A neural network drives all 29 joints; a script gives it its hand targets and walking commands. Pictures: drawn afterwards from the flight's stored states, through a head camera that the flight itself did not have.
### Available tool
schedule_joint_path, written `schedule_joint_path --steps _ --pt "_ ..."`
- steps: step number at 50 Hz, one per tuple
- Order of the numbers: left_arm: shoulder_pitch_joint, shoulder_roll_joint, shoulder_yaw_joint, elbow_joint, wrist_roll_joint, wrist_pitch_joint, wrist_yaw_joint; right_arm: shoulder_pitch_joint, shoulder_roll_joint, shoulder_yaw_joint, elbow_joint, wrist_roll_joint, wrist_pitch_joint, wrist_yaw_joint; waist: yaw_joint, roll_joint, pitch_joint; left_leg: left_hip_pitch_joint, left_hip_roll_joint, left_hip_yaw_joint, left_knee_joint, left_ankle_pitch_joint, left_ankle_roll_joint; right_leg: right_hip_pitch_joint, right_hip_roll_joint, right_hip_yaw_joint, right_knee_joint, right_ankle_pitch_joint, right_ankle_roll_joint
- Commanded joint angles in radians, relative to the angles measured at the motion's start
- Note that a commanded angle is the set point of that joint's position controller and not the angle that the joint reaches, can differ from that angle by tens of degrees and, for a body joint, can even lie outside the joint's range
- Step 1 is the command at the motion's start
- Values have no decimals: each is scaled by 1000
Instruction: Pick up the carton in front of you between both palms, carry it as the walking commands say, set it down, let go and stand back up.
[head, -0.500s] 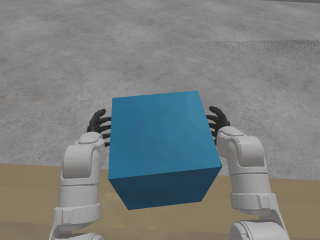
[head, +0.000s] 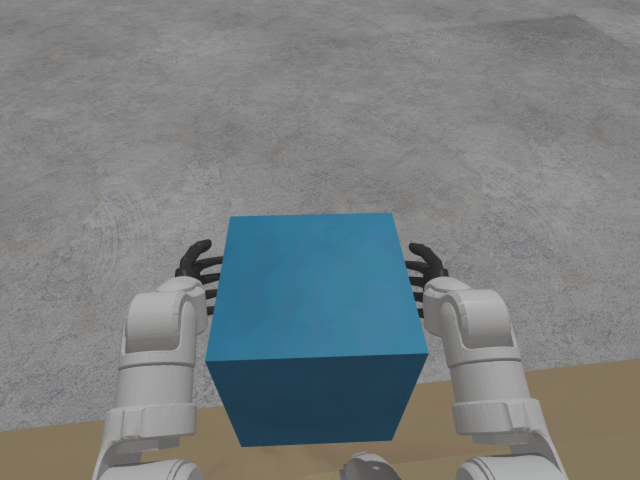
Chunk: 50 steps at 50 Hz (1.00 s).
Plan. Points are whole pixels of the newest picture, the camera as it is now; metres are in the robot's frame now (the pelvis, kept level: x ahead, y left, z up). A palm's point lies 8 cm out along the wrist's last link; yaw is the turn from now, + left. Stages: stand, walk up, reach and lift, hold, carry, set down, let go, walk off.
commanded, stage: carry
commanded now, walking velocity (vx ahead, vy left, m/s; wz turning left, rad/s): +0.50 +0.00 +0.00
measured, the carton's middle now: (314, 333) +0.33 -0.04 +0.00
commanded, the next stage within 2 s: none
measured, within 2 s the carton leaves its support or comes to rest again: neither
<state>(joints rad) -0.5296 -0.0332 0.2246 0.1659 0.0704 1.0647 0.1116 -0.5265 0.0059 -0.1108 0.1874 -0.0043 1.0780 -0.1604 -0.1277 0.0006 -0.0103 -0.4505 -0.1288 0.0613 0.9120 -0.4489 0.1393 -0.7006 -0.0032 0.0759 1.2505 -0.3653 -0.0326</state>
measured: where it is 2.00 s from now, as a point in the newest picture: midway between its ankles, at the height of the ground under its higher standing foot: (281, 248)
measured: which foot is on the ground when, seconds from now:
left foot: down 0.00-0.18, up 0.20-0.52, down 0.54-0.92, up 0.94-1.00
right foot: up 0.00-0.16, down 0.18-0.52, up 0.54-0.90, down 0.92-1.00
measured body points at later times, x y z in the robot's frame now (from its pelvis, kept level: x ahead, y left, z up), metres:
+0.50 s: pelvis +0.40 -0.02 -0.19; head +0.41 -0.02 +0.26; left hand +0.74 +0.17 -0.10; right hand +0.76 -0.13 -0.11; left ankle +0.54 +0.07 -0.90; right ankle +0.24 -0.08 -0.81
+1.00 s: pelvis +0.81 -0.03 -0.37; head +0.83 -0.03 +0.08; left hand +1.17 +0.11 -0.28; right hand +1.17 -0.19 -0.27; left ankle +0.64 +0.08 -0.91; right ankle +0.89 -0.09 -1.09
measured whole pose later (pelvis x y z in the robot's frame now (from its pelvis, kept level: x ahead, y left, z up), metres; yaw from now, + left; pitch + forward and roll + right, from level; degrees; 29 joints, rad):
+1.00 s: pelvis +0.81 -0.03 -0.37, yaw +0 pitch +4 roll +0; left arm -0.51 -0.05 0.19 0.04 0.09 1.02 0.14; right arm -0.58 -0.04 -0.12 0.15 0.05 1.02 -0.16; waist -0.04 0.00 -0.04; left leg -0.46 -0.08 -0.01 1.57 -0.63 0.06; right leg -0.50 0.06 -0.08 0.57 -0.13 -0.11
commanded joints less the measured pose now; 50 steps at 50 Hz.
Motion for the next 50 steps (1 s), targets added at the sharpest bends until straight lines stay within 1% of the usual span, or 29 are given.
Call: schedule_joint_path --steps 1,3,5,7,8,9,10,11,13,14,15,17,18,22,24,26,27,28,29,30,33,35,40,45,46,47,48,49,50 --pt "-594 -1009 -601 -129 -308 -37 -200 -851 1187 690 -252 514 -71 285 12 45 -461 486 251 -507 -45 635 110 -202 -22 26 -197 340 -20" --pt "-591 -1005 -625 -151 -303 -46 -189 -836 1190 693 -260 526 -73 285 -8 -19 -418 251 141 -340 -39 407 89 73 51 -101 -482 604 -10" --pt "-575 -988 -640 -194 -303 -47 -177 -789 1162 688 -258 524 -76 282 13 105 -394 46 114 -214 -18 318 64 387 99 -181 -637 692 -13" --pt "-585 -960 -672 -225 -301 -37 -172 -726 1143 687 -230 497 -73 279 137 144 -460 13 161 -115 212 463 -4 602 75 -176 -606 783 -56" --pt "-562 -936 -682 -225 -306 -28 -174 -700 1121 673 -209 473 -68 279 232 68 -458 -54 171 -63 401 612 -35 749 55 -161 -705 741 -76" --pt "-536 -913 -681 -195 -315 -18 -178 -686 1087 645 -194 443 -57 275 319 -114 -404 -204 97 -23 702 255 -68 850 -9 -88 -770 666 -126" --pt "-510 -882 -663 -127 -320 -2 -183 -665 1030 603 -146 404 -42 266 268 -146 -318 -332 1 13 829 -201 -79 850 -80 16 -681 973 -107" --pt "-515 -866 -677 -92 -350 7 -187 -591 997 547 -104 352 -14 256 182 -257 -379 -605 47 -148 726 -120 -94 1109 -213 271 -521 1089 -177" --pt "-598 -939 -729 -95 -439 12 -203 -565 909 475 -86 280 9 235 222 -100 -459 -715 130 -193 651 -89 -92 1048 -307 488 -499 724 -322" --pt "-654 -974 -737 -130 -479 17 -212 -574 909 457 -71 261 10 228 197 128 -405 -593 143 -168 470 -14 -115 841 -268 464 -602 595 -305" --pt "-762 -1028 -758 -158 -512 7 -219 -591 923 431 -98 243 6 232 213 48 -381 -530 153 -165 292 7 -131 738 -294 521 -585 666 -344" --pt "-832 -1099 -787 -148 -564 -3 -231 -652 946 428 -113 237 -13 239 209 -27 -364 -392 154 -122 333 180 -120 595 -263 469 -555 695 -286" --pt "-848 -1125 -790 -158 -585 -15 -236 -683 956 436 -145 233 -26 238 218 66 -371 -402 172 -163 116 424 -105 572 -164 380 -452 408 -231" --pt "-804 -1158 -780 -141 -602 -32 -244 -694 955 466 -208 226 -42 213 249 -66 -349 113 59 35 -308 842 -93 278 -2 78 -389 182 -177" --pt "-709 -1141 -752 -91 -573 -33 -246 -674 935 485 -217 218 -38 208 129 -135 -413 330 58 71 -208 844 -55 238 -45 -23 -200 327 -113" --pt "-648 -1122 -732 -49 -528 -30 -245 -603 940 514 -181 234 -32 216 -30 54 -416 534 99 44 -406 746 6 170 -13 -108 266 437 -44" --pt "-607 -1110 -705 -20 -476 -28 -240 -589 951 530 -162 255 -27 228 -28 172 -351 580 206 -75 -406 815 29 20 91 -129 515 -240 -35" --pt "-566 -1065 -660 35 -431 -14 -232 -575 957 536 -103 270 -19 240 106 137 -435 745 344 -328 -185 1100 58 -135 68 -35 511 -308 -28" --pt "-469 -1042 -618 45 -392 -4 -227 -576 967 564 -104 295 -33 252 53 249 -584 780 505 -729 -353 411 238 -247 80 13 520 -268 -19" --pt "-563 -1019 -607 -15 -363 -12 -224 -654 1059 601 -135 339 -44 264 28 58 -441 639 440 -734 -353 429 199 -276 3 50 345 -137 -14" --pt "-571 -1033 -588 -23 -329 -44 -221 -839 1166 685 -218 471 -69 278 31 -114 -348 410 371 -641 -254 618 178 -214 -33 40 4 -76 28" --pt "-558 -1036 -596 -73 -314 -66 -214 -861 1188 712 -248 505 -94 278 37 65 -424 409 376 -640 -237 794 176 -140 -27 -4 -13 71 19" --pt "-554 -1001 -641 -188 -291 -92 -174 -768 1192 713 -257 532 -114 287 -22 54 -402 288 128 -324 -87 351 85 91 38 -107 -606 666 -15" --pt "-545 -912 -705 -276 -296 -66 -161 -630 1114 701 -211 478 -97 279 48 61 -378 214 136 -176 194 429 0 509 14 -171 -958 821 -41" --pt "-533 -882 -702 -265 -307 -50 -169 -620 1077 683 -204 456 -94 274 88 11 -375 81 98 -129 382 291 -16 674 -47 -125 -949 783 -69" --pt "-532 -844 -697 -241 -311 -37 -175 -622 1050 661 -184 435 -80 269 126 -109 -430 -182 51 -83 653 -206 -63 963 -231 14 -695 1182 -130" --pt "-450 -821 -674 -155 -310 -23 -174 -597 1018 640 -146 422 -52 260 168 -221 -562 -451 60 -102 819 -323 -112 1271 -389 259 -493 1358 -269" --pt "-395 -832 -668 -138 -334 -17 -175 -550 993 619 -159 402 -35 251 264 -206 -651 -675 91 -167 824 -178 -97 1383 -407 412 -562 941 -346" --pt "-433 -874 -698 -154 -366 -14 -180 -579 994 612 -182 386 -27 245 268 -121 -665 -661 122 -162 762 -116 -83 1280 -374 455 -634 612 -336"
